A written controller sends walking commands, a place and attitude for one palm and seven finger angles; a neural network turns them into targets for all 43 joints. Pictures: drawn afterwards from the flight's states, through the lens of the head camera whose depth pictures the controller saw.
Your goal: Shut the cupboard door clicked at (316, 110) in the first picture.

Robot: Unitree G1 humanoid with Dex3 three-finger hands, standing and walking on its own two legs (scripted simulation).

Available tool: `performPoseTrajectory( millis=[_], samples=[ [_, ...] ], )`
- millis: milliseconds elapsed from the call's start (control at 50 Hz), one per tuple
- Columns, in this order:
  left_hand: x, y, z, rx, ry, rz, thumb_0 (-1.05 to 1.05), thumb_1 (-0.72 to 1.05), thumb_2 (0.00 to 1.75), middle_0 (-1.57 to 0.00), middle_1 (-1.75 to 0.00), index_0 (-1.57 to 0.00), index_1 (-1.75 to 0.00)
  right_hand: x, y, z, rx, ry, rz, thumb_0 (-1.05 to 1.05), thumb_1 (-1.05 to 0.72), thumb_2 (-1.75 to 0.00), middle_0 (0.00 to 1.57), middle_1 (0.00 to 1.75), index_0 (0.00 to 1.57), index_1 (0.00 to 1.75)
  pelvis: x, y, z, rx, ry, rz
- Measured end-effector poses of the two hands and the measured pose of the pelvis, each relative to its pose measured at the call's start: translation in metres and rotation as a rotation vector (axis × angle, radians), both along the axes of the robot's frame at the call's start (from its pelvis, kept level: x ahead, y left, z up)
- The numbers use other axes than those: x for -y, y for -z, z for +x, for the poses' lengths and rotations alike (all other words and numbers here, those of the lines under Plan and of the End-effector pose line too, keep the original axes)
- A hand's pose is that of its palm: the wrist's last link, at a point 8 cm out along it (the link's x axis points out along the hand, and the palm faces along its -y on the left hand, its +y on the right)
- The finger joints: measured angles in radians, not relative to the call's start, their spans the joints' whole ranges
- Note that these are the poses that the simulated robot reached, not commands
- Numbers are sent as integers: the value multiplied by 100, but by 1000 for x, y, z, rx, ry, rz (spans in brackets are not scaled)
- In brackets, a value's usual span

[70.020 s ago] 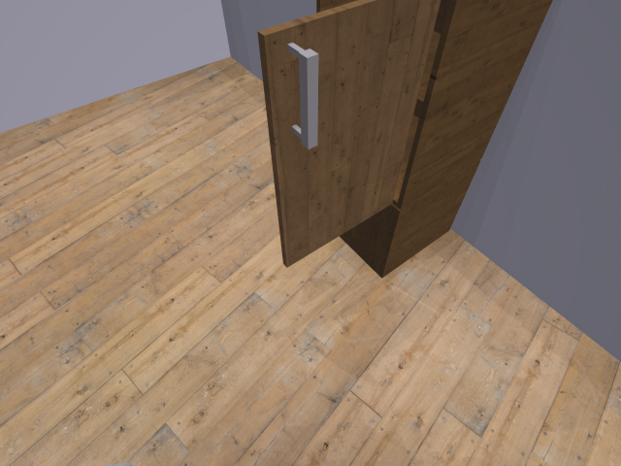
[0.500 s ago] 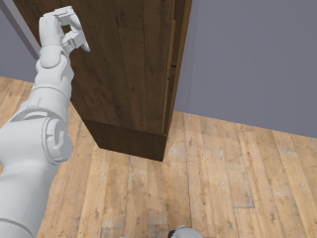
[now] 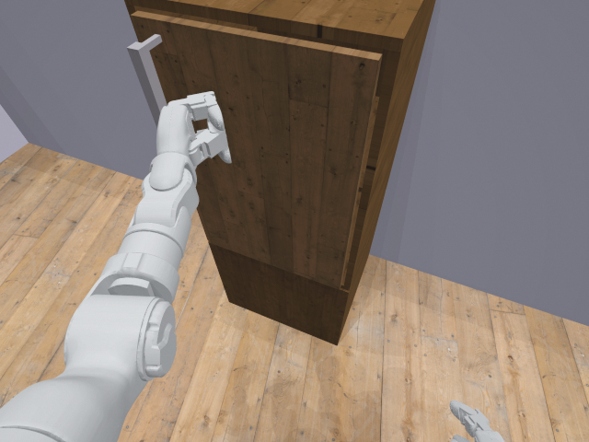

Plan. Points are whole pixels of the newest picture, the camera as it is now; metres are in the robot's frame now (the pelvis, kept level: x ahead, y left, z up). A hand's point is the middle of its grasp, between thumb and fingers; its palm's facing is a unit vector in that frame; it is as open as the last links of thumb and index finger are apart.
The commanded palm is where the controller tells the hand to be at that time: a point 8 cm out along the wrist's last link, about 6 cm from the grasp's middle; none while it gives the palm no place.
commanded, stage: draw the hand back to the body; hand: left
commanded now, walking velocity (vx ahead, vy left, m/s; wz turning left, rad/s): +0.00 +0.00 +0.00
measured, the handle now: (161, 89) +0.62 +0.22 +0.16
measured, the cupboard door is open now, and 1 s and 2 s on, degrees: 0 0 0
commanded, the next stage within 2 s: step back with the hand held close in 1.56 s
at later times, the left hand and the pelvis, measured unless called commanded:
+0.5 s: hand (149, 198) +0.36 +0.17 +0.17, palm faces +0.06 -1.00 -0.02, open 3.1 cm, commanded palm +0.31 +0.22 +0.17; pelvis -0.01 +0.00 +0.01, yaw -1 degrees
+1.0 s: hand (34, 302) +0.23 +0.25 +0.17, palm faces +0.38 -0.87 -0.32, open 4.7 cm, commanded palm +0.18 +0.29 +0.18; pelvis +0.00 +0.01 +0.02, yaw +0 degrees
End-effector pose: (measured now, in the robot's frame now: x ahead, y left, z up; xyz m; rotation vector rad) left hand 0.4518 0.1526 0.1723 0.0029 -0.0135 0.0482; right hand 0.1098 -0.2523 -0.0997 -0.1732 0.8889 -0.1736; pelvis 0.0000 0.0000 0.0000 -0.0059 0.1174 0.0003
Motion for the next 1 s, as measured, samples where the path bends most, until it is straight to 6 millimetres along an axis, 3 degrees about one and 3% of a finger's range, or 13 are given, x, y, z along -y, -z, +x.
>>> performPoseTrajectory(
  millis=[140,240,320,400,500,600,700,860,1000],
  samples=[
    [-9,-3,-9,41,3,-2,1,90,90,-130,-150,-130,-150,-3,2,-11,0,20,29,1,-91,-89,20,30,20,30,1,-1,-1,2,22,7],
    [-28,8,-35,29,-7,-9,1,90,90,-129,-150,-130,-150,-3,6,-31,-46,57,46,1,-90,-89,20,30,20,30,1,-3,0,35,35,8],
    [-44,11,-62,38,-20,8,1,90,90,-130,-150,-130,-150,-2,5,-35,-52,68,34,1,-90,-89,20,30,20,30,1,-6,-1,66,37,5],
    [-57,4,-88,61,-14,14,2,90,90,-130,-150,-130,-150,-2,0,-24,-12,53,16,1,-90,-89,20,30,20,30,0,-7,-3,96,28,3],
    [-71,-2,-116,55,-11,17,1,90,90,-127,-147,-127,-147,-8,-15,9,98,11,6,1,-91,-90,20,30,20,30,-2,-9,-8,125,17,3],
    [-79,-7,-154,122,-86,178,1,90,90,-119,-138,-119,-139,-20,-34,44,220,-41,16,1,-91,-90,20,30,20,30,-4,-12,-10,153,15,7],
    [-91,-3,-192,149,-153,235,1,89,90,-108,-126,-108,-126,-36,-44,64,248,-100,25,1,-90,-90,20,30,20,30,-5,-14,-10,174,6,6],
    [-118,-9,-230,159,-264,301,1,89,90,-88,-103,-88,-103,-53,-39,71,212,-149,46,1,-90,-89,20,30,20,30,-7,-16,-6,193,-5,4],
    [-134,-11,-259,135,-324,359,1,89,90,-68,-82,-69,-83,-53,-29,64,168,-135,57,1,-90,-89,20,30,20,30,-8,-16,-1,195,-3,2]
  ],
)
